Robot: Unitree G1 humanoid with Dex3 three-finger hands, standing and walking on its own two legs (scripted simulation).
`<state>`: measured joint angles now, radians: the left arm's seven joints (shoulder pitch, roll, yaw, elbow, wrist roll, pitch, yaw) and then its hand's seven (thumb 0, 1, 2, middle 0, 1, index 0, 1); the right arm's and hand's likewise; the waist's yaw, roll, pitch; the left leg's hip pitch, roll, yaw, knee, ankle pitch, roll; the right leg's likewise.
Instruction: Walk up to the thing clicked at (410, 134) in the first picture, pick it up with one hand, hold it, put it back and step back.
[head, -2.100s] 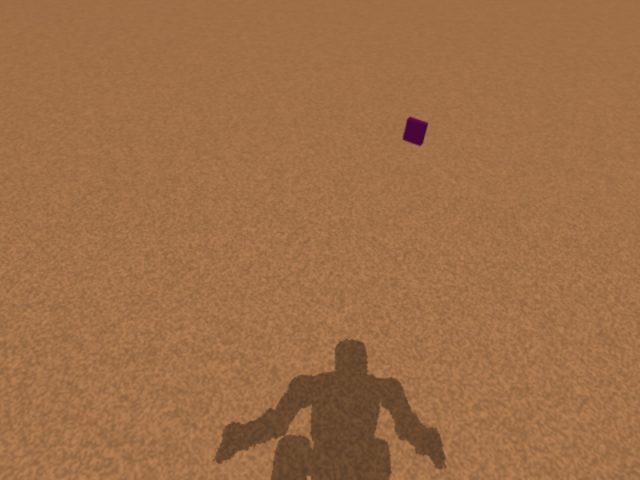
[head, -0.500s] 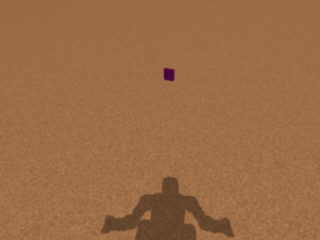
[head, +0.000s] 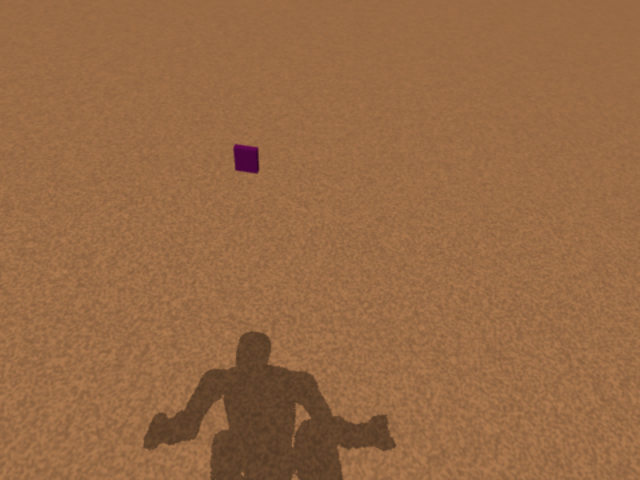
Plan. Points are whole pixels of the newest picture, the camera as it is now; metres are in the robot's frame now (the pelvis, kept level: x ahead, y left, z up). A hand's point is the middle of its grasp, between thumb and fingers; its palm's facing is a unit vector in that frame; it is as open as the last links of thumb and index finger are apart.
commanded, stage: walk up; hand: left
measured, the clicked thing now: (246, 159) +1.68 +0.28 -0.70
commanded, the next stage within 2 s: none
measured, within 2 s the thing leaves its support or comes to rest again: neither
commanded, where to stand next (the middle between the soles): +1.23 +0.05 m, yaw -4 degrees
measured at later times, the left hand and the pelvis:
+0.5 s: hand (154, 361) +0.34 +0.24 -0.12, palm faces -0.05 -0.92 -0.39, open 7.4 cm; pelvis +0.27 -0.03 +0.00, yaw -3 degrees
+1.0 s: hand (167, 236) +0.62 +0.29 -0.14, palm faces -0.13 -0.93 -0.35, open 7.4 cm; pelvis +0.52 +0.02 +0.00, yaw -4 degrees
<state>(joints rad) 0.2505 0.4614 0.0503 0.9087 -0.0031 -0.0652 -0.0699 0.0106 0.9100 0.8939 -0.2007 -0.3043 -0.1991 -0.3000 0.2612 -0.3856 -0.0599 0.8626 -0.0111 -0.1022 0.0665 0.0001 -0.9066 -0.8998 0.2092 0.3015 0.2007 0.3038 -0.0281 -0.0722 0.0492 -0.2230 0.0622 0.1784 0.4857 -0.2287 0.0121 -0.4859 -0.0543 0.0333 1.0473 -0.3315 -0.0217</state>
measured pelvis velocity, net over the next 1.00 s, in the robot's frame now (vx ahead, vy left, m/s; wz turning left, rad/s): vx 0.52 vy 0.02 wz -0.06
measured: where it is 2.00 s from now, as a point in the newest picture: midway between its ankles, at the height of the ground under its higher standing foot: (292, 294)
